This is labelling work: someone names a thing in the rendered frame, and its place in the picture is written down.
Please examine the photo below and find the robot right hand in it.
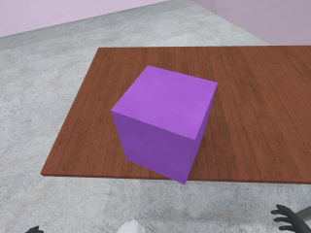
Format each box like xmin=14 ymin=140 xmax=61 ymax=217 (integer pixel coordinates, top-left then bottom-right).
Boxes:
xmin=270 ymin=204 xmax=311 ymax=233

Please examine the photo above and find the robot left thigh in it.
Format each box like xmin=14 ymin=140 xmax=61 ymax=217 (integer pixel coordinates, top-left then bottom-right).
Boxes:
xmin=117 ymin=221 xmax=145 ymax=233

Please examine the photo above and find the carton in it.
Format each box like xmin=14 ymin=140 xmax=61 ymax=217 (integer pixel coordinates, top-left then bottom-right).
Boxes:
xmin=111 ymin=65 xmax=218 ymax=184

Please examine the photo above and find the table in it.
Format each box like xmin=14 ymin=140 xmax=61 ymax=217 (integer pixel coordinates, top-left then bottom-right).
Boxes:
xmin=40 ymin=45 xmax=311 ymax=222

